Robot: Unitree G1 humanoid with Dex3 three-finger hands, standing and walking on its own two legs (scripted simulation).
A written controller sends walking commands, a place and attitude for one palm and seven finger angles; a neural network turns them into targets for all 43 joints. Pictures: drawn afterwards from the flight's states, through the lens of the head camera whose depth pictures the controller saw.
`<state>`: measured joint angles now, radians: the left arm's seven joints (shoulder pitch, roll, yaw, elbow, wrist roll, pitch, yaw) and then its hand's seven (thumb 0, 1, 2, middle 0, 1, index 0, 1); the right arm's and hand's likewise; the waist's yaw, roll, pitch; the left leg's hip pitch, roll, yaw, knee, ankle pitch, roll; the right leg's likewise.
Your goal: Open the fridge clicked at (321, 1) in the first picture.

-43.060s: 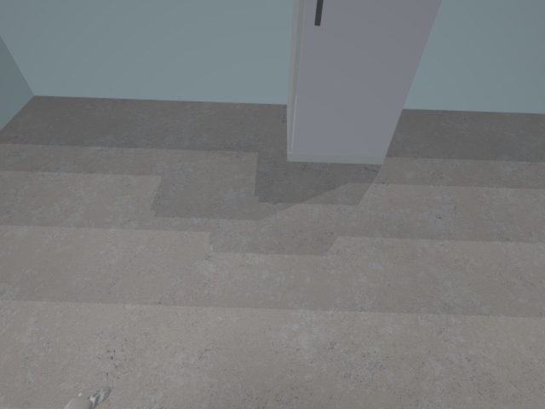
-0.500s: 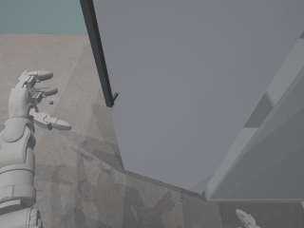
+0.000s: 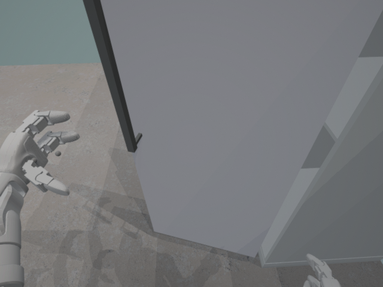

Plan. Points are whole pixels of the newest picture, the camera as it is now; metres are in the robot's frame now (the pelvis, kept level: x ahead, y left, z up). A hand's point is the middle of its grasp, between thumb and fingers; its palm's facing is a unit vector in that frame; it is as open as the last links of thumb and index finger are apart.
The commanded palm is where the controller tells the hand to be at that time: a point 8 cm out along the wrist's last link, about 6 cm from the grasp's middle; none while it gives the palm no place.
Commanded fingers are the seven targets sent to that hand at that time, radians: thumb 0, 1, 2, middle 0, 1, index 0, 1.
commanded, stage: draw the hand back to the body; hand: left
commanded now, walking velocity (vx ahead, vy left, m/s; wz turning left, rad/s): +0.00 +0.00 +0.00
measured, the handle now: (116, 68) +0.49 +0.19 +0.24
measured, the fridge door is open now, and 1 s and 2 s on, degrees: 72 72 72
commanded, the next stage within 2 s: step back with the hand held close in 1.36 s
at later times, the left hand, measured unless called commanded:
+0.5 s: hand (22, 193) +0.22 +0.29 +0.16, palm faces +0.47 -0.86 -0.20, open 13.5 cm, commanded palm +0.18 +0.31 +0.17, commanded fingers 0.00 0.07 0.50 -0.23 -0.79 -0.23 -0.79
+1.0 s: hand (23, 221) +0.17 +0.26 +0.17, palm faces +0.49 -0.79 -0.37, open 8.6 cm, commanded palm +0.13 +0.29 +0.18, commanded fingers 0.00 0.90 0.90 -0.20 -0.30 -0.20 -0.30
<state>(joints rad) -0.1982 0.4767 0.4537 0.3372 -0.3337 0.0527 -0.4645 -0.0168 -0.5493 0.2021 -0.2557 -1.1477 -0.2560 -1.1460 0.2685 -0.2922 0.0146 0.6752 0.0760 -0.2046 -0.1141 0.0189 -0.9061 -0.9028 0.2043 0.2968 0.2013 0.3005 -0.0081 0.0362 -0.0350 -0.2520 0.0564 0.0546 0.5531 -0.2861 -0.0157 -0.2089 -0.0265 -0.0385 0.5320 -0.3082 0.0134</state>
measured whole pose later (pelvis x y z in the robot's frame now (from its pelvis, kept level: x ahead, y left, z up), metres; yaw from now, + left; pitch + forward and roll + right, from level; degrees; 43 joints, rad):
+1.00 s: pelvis +0.00 -0.01 +0.01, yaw +1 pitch -7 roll +0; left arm 0.45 0.33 0.34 -0.34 -0.08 -0.11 0.11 0.00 0.62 0.77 -0.22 -0.46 -0.22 -0.46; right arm 0.16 -0.25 -0.01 0.72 -0.01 -0.18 -0.09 0.02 -0.91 -0.90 0.20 0.30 0.20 0.30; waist 0.07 0.07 0.04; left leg -0.06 0.07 0.04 0.38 -0.20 -0.04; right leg -0.01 -0.01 -0.06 0.36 -0.23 0.00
